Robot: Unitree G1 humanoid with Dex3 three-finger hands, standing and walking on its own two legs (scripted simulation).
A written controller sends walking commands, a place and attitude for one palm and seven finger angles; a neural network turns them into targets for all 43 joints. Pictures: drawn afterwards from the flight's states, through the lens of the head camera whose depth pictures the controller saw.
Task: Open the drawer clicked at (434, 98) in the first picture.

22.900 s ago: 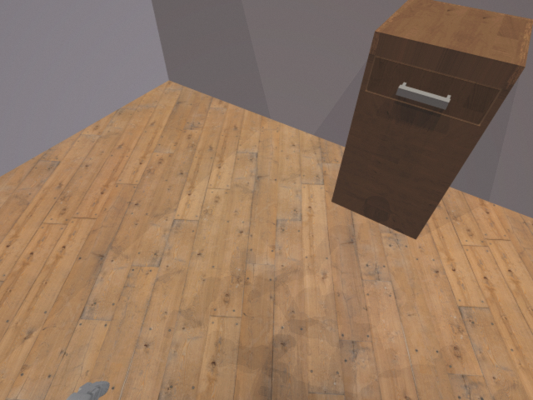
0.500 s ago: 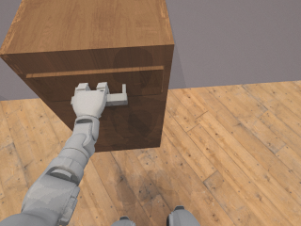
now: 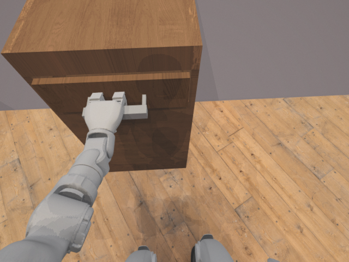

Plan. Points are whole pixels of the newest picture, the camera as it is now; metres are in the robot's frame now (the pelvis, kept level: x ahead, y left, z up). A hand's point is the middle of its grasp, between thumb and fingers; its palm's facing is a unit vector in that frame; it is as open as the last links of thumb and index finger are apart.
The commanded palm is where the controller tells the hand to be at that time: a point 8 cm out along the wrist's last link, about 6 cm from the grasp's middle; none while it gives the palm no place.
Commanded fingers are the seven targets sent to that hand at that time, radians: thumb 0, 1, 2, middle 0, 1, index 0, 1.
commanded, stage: pull the drawer open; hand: left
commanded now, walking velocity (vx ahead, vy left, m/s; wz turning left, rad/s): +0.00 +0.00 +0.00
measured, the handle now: (116, 106) +0.50 +0.14 -0.01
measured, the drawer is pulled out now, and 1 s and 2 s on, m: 0.02 0.20 0.30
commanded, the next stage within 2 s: open the thumb to release the handle in 1.70 s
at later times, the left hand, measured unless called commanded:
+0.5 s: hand (109, 154) +0.37 +0.15 -0.03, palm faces -0.03 -0.07 -1.00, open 5.8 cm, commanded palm +0.33 +0.14 +0.02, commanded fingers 0.00 0.90 0.90 -0.40 -1.35 -0.40 -1.35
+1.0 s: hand (106, 197) +0.27 +0.15 -0.03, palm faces -0.02 -0.15 -0.99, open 6.1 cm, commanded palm +0.22 +0.14 +0.02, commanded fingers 0.00 0.90 0.90 -0.40 -1.35 -0.40 -1.35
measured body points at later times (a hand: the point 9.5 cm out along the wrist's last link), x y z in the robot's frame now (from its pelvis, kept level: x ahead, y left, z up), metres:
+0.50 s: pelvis +0.02 +0.01 +0.02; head +0.10 -0.01 +0.46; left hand +0.37 +0.15 +0.02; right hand +0.12 -0.25 -0.12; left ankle -0.03 +0.11 -0.68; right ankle +0.03 -0.11 -0.68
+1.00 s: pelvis +0.03 +0.00 +0.01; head +0.09 -0.02 +0.46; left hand +0.27 +0.15 +0.02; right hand +0.22 -0.21 -0.10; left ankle -0.03 +0.11 -0.68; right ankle +0.03 -0.11 -0.68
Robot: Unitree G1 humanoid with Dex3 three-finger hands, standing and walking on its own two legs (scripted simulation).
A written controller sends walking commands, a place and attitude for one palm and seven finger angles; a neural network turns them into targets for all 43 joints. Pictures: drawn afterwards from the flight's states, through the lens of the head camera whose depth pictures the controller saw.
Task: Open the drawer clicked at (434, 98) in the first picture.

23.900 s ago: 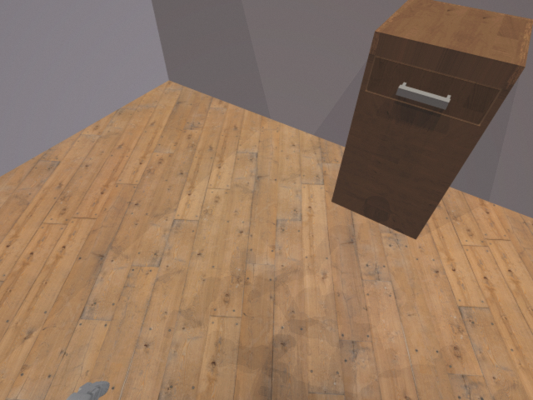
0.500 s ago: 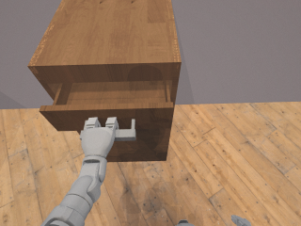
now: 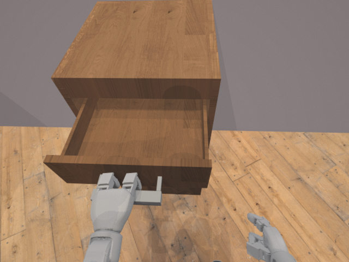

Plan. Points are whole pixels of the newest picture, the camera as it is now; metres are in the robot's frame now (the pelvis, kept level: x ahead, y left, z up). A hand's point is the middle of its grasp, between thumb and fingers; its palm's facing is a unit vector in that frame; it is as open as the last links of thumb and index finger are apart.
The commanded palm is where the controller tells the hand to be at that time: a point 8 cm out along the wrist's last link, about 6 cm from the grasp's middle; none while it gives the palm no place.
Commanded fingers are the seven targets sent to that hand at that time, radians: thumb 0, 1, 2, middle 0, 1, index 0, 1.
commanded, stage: pull the drawer open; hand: left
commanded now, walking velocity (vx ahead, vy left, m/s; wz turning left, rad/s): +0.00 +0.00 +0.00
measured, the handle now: (128, 188) +0.29 +0.14 -0.02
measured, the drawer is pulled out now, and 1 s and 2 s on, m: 0.20 0.30 0.30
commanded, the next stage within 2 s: open the thumb to release the handle in 0.70 s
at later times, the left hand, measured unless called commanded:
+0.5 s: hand (114, 260) +0.14 +0.15 -0.04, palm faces -0.02 -0.18 -0.98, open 6.2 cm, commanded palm +0.09 +0.14 +0.01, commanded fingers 0.00 0.90 0.90 -0.40 -1.35 -0.40 -1.35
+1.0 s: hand (109, 256) +0.15 +0.16 -0.04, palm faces +0.03 -0.10 -0.99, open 6.5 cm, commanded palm +0.11 +0.16 +0.01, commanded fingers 0.00 0.13 0.57 -0.34 -1.27 -0.34 -1.27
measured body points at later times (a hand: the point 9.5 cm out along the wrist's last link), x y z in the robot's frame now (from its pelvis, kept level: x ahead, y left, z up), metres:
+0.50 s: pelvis -0.03 -0.01 -0.02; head +0.01 -0.04 +0.43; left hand +0.13 +0.15 +0.02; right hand +0.19 -0.22 -0.11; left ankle -0.06 +0.11 -0.69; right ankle +0.00 -0.11 -0.69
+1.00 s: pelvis -0.05 -0.03 -0.02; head +0.01 -0.06 +0.43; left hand +0.14 +0.16 +0.01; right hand +0.16 -0.24 -0.13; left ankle -0.06 +0.11 -0.69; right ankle +0.00 -0.11 -0.69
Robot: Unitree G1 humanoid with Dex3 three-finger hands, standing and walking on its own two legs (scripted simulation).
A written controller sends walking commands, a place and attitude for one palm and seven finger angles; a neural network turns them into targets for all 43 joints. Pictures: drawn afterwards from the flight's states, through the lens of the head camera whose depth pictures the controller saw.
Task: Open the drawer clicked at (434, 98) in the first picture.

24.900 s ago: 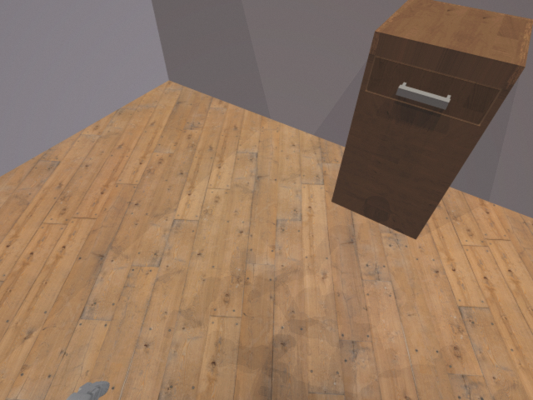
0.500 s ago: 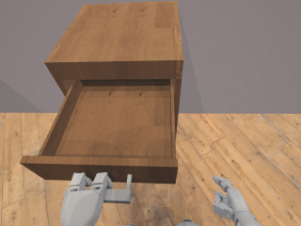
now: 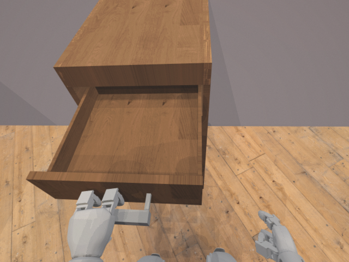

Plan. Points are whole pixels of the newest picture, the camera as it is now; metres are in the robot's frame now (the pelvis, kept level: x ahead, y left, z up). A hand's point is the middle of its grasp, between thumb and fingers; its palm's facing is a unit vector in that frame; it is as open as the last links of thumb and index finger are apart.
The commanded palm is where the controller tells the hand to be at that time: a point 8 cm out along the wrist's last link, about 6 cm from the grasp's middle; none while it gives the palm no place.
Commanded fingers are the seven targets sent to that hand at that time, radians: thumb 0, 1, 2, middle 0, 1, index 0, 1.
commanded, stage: open the thumb to release the handle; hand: left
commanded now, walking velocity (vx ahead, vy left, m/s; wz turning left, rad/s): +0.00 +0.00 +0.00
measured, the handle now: (115, 206) +0.24 +0.17 +0.00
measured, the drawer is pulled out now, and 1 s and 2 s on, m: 0.30 0.30 0.30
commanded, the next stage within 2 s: lift the hand off the handle in 0.30 s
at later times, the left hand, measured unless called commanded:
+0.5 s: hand (106, 230) +0.19 +0.18 -0.02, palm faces +0.02 -0.11 -0.99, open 13.6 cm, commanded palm +0.16 +0.18 +0.03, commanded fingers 0.00 -0.50 0.30 -0.30 -1.20 -0.30 -1.20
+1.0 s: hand (103, 225) +0.19 +0.18 +0.00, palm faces +0.00 -0.14 -0.99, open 13.2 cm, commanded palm +0.18 +0.17 +0.08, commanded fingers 0.00 -0.50 0.30 -0.30 -1.20 -0.30 -1.20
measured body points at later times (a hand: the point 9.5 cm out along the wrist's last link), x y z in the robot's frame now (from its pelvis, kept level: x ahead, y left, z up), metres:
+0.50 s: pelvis +0.00 +0.00 +0.00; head +0.04 -0.03 +0.45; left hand +0.18 +0.18 +0.03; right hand +0.22 -0.21 -0.10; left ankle -0.02 +0.13 -0.67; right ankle +0.04 -0.08 -0.67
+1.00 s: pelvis -0.01 +0.01 +0.02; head +0.03 -0.03 +0.47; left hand +0.19 +0.18 +0.06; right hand +0.21 -0.20 -0.08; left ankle -0.02 +0.13 -0.67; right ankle +0.04 -0.08 -0.67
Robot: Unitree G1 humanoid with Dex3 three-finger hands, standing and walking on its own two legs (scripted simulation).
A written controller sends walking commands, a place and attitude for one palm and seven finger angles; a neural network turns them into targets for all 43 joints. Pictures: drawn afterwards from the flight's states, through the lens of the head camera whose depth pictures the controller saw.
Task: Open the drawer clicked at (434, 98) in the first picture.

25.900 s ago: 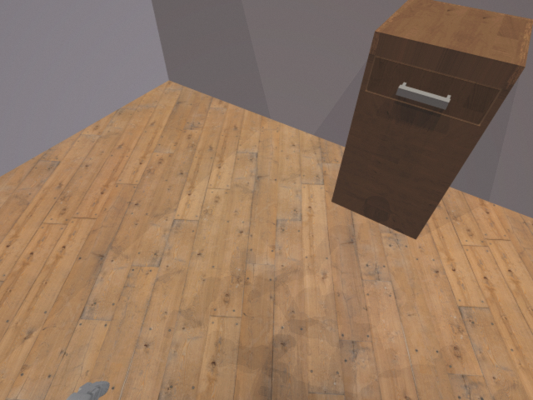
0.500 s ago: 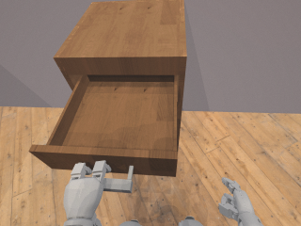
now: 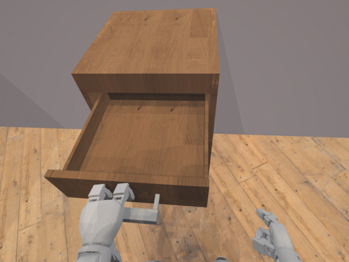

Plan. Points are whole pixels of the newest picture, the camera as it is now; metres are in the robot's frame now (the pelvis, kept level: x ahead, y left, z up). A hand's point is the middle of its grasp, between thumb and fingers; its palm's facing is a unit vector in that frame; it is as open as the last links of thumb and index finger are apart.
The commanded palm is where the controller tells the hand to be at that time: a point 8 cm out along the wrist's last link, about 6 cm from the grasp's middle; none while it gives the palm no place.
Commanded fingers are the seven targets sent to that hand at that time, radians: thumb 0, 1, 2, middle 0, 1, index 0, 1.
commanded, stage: lift the hand off the handle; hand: left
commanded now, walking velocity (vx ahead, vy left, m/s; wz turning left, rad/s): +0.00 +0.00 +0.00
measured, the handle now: (126, 205) +0.25 +0.16 -0.02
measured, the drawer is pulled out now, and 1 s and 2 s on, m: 0.30 0.30 0.30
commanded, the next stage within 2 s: draw the hand back to the body in 1.00 s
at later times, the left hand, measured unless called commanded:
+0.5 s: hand (107, 204) +0.22 +0.16 +0.06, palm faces +0.11 -0.17 -0.98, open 13.4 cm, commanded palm +0.18 +0.16 +0.13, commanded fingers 0.00 -0.50 0.30 -0.30 -1.20 -0.30 -1.20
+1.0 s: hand (88, 186) +0.22 +0.18 +0.13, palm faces +0.14 -0.20 -0.97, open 13.9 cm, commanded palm +0.18 +0.17 +0.18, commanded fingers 0.00 -0.50 0.30 -0.30 -1.20 -0.30 -1.20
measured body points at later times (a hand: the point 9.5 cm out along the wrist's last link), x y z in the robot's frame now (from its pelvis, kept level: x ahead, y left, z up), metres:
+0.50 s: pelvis +0.02 +0.00 +0.02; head +0.03 -0.04 +0.47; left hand +0.20 +0.17 +0.12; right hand +0.24 -0.20 -0.07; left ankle -0.01 +0.13 -0.69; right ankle +0.05 -0.09 -0.69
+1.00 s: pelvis +0.03 +0.01 +0.04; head +0.02 -0.03 +0.49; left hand +0.21 +0.19 +0.18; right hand +0.27 -0.18 -0.04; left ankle -0.01 +0.13 -0.69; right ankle +0.05 -0.09 -0.69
